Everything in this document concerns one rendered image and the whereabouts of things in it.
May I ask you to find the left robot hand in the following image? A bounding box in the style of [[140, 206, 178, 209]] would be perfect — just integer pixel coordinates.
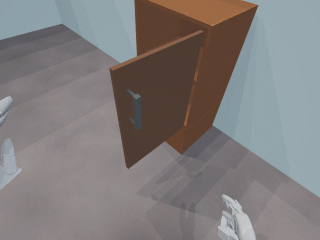
[[0, 96, 22, 190]]

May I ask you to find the right robot hand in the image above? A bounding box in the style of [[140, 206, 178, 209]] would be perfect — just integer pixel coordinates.
[[218, 194, 257, 240]]

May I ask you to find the cupboard door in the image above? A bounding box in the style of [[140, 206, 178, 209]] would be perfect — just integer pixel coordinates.
[[109, 30, 204, 169]]

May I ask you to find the handle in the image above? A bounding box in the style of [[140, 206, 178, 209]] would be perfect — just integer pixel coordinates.
[[126, 89, 142, 130]]

